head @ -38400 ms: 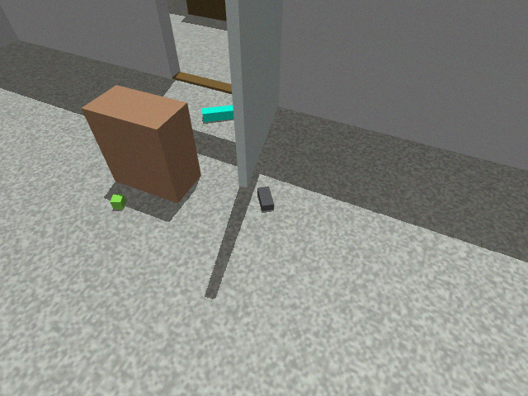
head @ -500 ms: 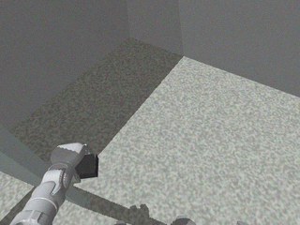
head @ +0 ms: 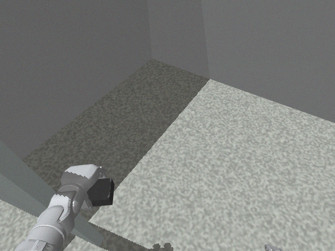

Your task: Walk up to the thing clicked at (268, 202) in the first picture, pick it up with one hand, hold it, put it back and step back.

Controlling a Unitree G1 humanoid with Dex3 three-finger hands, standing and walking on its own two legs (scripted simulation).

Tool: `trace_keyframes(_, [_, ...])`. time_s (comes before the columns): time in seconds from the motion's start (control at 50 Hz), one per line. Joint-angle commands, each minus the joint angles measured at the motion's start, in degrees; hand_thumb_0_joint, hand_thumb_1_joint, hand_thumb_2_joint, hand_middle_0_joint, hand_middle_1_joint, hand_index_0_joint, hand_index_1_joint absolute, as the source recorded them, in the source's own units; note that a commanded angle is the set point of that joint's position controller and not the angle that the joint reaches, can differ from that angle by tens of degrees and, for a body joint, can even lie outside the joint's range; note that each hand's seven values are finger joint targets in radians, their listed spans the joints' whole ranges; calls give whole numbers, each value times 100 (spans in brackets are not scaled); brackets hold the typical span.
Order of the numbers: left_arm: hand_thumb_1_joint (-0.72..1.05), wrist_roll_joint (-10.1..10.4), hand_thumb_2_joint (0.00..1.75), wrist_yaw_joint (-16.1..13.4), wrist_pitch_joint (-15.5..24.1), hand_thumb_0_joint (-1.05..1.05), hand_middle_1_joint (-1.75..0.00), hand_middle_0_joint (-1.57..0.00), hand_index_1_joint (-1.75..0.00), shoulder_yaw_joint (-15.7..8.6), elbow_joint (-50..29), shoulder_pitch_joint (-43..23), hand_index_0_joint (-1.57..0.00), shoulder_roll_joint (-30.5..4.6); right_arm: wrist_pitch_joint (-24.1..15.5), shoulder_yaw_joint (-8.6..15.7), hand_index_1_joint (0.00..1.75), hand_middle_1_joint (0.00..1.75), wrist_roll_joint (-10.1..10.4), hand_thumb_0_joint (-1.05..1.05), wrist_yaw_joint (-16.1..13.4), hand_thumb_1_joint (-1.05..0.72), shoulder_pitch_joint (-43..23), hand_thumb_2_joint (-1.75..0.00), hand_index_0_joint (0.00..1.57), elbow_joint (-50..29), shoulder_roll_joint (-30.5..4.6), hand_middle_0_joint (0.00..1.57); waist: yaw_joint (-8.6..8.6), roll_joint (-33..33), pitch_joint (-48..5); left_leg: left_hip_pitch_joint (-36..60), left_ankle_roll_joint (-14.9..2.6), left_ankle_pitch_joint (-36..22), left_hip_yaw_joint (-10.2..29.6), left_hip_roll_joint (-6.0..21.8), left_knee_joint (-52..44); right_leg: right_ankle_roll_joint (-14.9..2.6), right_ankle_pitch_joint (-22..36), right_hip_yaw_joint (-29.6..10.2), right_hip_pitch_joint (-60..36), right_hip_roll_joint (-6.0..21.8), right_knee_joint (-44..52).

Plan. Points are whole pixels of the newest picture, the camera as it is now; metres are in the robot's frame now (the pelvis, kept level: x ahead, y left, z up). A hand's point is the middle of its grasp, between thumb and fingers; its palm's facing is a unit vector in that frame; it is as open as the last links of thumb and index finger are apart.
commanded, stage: hold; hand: left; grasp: from above
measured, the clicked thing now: (88, 193) +0.32 +0.23 -0.09
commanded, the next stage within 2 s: crouch in 1.62 s
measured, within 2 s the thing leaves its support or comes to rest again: neither
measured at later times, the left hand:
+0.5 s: hand (86, 192) +0.30 +0.21 -0.03, palm faces -0.45 -0.04 -0.89, open 8.9 cm
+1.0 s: hand (86, 196) +0.28 +0.20 -0.01, palm faces -0.45 -0.04 -0.89, open 8.9 cm
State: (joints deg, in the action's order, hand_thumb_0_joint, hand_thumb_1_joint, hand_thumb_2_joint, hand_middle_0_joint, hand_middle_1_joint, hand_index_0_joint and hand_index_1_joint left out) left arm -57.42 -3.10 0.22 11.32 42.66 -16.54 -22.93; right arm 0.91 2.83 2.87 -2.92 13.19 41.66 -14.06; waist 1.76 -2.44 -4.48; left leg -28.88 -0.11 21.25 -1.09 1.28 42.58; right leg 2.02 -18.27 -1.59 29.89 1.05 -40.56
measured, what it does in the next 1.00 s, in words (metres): stands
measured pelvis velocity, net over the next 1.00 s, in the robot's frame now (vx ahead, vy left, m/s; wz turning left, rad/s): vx -0.01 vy -0.01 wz -0.01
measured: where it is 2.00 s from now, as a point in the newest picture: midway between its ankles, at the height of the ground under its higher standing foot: outside the picture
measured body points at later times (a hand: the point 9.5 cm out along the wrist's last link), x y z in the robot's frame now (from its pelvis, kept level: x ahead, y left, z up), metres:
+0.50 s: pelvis +0.00 -0.01 +0.01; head +0.02 -0.03 +0.46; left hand +0.32 +0.21 +0.02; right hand +0.12 -0.27 -0.11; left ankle +0.00 +0.12 -0.71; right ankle +0.02 -0.14 -0.71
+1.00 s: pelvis -0.01 -0.01 +0.02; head +0.00 -0.04 +0.47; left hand +0.30 +0.20 +0.04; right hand +0.13 -0.27 -0.10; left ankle +0.00 +0.12 -0.71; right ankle +0.02 -0.14 -0.71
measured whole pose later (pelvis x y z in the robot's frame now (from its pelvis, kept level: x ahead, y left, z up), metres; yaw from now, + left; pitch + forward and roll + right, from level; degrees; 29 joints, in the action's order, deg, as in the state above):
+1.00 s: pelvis -0.01 -0.01 +0.02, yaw +0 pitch +2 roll +1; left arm -56.6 3.2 0.3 12.0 33.2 -12.4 -22.9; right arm 3.0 1.7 4.0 -3.7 10.9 38.9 -14.6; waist -0.1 -3.4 -1.2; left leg -18.0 0.5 15.7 -1.7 1.1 31.9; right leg 1.3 -14.0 -2.1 20.4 1.1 -32.5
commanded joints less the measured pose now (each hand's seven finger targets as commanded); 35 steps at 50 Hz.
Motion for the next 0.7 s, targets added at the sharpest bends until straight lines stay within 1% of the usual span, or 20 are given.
trace_keyframes(0.0, [75, 63, 50, -81, 55, 0, -43, -108, -41, -531, -1132, -1515, -110, -1197, -168, 271, 30, 30, 17, 0, -28, -89, -105, -89, 20, -726, -849, 20, -55, 1, -1495, 978, 14, -1761, 59, -215, -717, -277, 1317, 155, -855, -330, 564])
trace_keyframes(0.02, [74, 50, 51, -39, 73, 0, -44, -107, -42, -501, -1286, -1645, -110, -1187, -165, 260, 30, 30, 15, 0, -24, -89, -82, -89, 20, -726, -835, 20, -21, -45, -1555, 1043, 33, -1883, 83, -180, -735, -289, 1370, 167, -802, -355, 526])
trace_keyframes(0.04, [76, 33, 51, -14, 73, 0, -46, -108, -43, -491, -1284, -1645, -111, -1189, -153, 252, 30, 30, 14, 0, -24, -89, -104, -89, 20, -750, -837, 20, -43, -114, -1496, 1052, 43, -1910, 89, -179, -762, -291, 1375, 171, -798, -354, 534])
trace_keyframes(0.08, [76, 56, 50, 24, 101, 0, -41, -109, -39, -467, -1398, -1683, -112, -1173, -145, 250, 30, 30, 14, 0, -30, -89, -127, -89, 20, -789, -851, 20, -12, 2, -1453, 1074, 25, -1882, 104, -173, -788, -286, 1357, 176, -838, -361, 590])
trace_keyframes(0.12, [76, 25, 50, 20, 99, 0, -43, -109, -40, -567, -1428, -1649, -111, -1255, -130, 242, 30, 30, 25, 0, -30, -89, -157, -89, 20, -821, -837, 20, -76, 0, -1499, 1083, 16, -1937, 68, -207, -796, -286, 1461, 140, -946, -340, 606])
trace_keyframes(0.16, [77, 47, 53, 20, 120, 0, -45, -109, -42, -573, -1593, -1745, -112, -1247, -114, 228, 30, 30, 21, 0, -34, -89, -164, -89, 20, -842, -833, 20, -54, 16, -1511, 1130, -1, -1885, 37, -218, -816, -271, 1449, 113, -984, -324, 663])
trace_keyframes(0.22, [76, 17, 54, 3, 116, 0, -44, -109, -42, -639, -1593, -1707, -111, -1290, -104, 251, 30, 30, 27, 0, -33, -89, -140, -89, 20, -834, -864, 20, -39, -44, -1581, 1306, 23, -2105, 40, -188, -856, -281, 1575, 136, -996, -330, 631])
trace_keyframes(0.26, [76, -23, 53, 19, 107, 0, -43, -110, -41, -604, -1626, -1678, -112, -1262, -82, 246, 30, 30, 25, 0, -42, -89, -170, -89, 20, -861, -850, 20, -55, 83, -1537, 1284, -18, -2133, 18, -216, -852, -263, 1701, 108, -1069, -312, 679])
trace_keyframes(0.32, [74, 9, 56, 55, 87, 0, -44, -109, -42, -612, -1645, -1655, -111, -1262, -58, 238, 30, 30, 27, 0, -33, -89, -214, -90, 20, -864, -830, 20, -67, 88, -1520, 1298, -36, -2060, -14, -246, -901, -245, 1663, 100, -1172, -289, 752])
trace_keyframes(0.36, [76, 30, 57, 107, 76, 0, -44, -111, -43, -548, -1683, -1619, -112, -1203, -39, 235, 30, 30, 35, 0, -37, -89, -255, -90, 20, -890, -832, 20, -77, 109, -1481, 1328, -39, -2091, -5, -228, -941, -245, 1675, 117, -1175, -299, 769])
trace_keyframes(0.38, [75, 13, 59, 115, 73, 0, -45, -110, -44, -637, -1647, -1539, -111, -1282, -30, 250, 30, 30, 40, 0, -36, -89, -241, -90, 20, -916, -864, 20, -122, 93, -1472, 1345, -43, -2047, -36, -239, -976, -257, 1642, 114, -1217, -287, 797])
trace_keyframes(0.46, [77, 28, 57, 179, 33, 0, -46, -111, -44, -502, -1725, -1547, -112, -1155, -5, 189, 30, 30, 50, 0, -37, -89, -350, -90, 20, -995, -808, 20, -98, 136, -1215, 1274, -66, -1704, -27, -236, -1108, -246, 1353, 103, -1148, -278, 943])
trace_keyframes(0.5, [77, 60, 53, 226, 66, 0, -45, -109, -43, -596, -1885, -1602, -112, -1281, -4, 194, 30, 30, 61, 0, -43, -89, -397, -90, 20, -1028, -829, 20, -132, 110, -1234, 1307, -68, -1543, -38, -242, -1167, -239, 1176, 86, -1180, -270, 1012])
trace_keyframes(0.52, [75, 45, 55, 242, 42, 0, -45, -109, -43, -632, -1710, -1452, -111, -1302, 3, 183, 30, 30, 69, 0, -50, -89, -441, -90, 20, -1044, -813, 20, -165, 144, -1134, 1291, -72, -1479, -42, -243, -1216, -242, 1111, 87, -1182, -264, 1049])
trace_keyframes(0.54, [76, 78, 55, 269, 53, 0, -47, -109, -45, -581, -1860, -1471, -111, -1224, 1, 177, 30, 30, 75, 0, -47, -89, -459, -90, 20, -1075, -818, 20, -140, 110, -1158, 1333, -73, -1445, -49, -244, -1237, -246, 1079, 76, -1174, -263, 1063])
trace_keyframes(0.56, [77, 71, 55, 288, 52, 0, -45, -110, -43, -590, -1750, -1378, -112, -1230, 1, 175, 30, 30, 69, 0, -53, -89, -501, -90, 20, -1069, -811, 20, -157, 178, -1071, 1346, -76, -1410, -36, -231, -1259, -241, 1026, 96, -1192, -271, 1096])
trace_keyframes(0.6, [77, 77, 54, 305, 79, 0, -46, -110, -44, -585, -1965, -1603, -112, -1264, -16, 157, 30, 30, 68, 0, -69, -90, -512, -90, 20, -1071, -801, 20, -133, 149, -1190, 1407, -73, -1442, -14, -226, -1275, -238, 1054, 84, -1230, -273, 1085])
trace_keyframes(0.62, [78, 44, 54, 306, 72, 0, -46, -110, -44, -614, -1913, -1533, -112, -1274, -14, 165, 30, 30, 73, 0, -74, -90, -526, -90, 20, -1083, -809, 20, -150, 123, -1147, 1395, -75, -1386, -50, -249, -1284, -237, 1015, 68, -1215, -256, 1123])
trace_keyframes(0.66, [77, 74, 52, 285, 85, 0, -48, -108, -45, -676, -1995, -1524, -111, -1290, -27, 161, 30, 30, 70, 0, -80, -89, -544, -90, 20, -1092, -804, 20, -168, 125, -1107, 1418, -66, -1277, -37, -245, -1326, -232, 886, 62, -1221, -266, 1177])
trace_keyframes(0.68, [77, 87, 53, 280, 88, 0, -47, -109, -45, -611, -2013, -1550, -112, -1239, -37, 144, 30, 30, 72, 0, -77, -90, -562, -90, 20, -1097, -811, 20, -120, 157, -1085, 1454, -66, -1237, -33, -231, -1368, -241, 854, 59, -1233, -266, 1188])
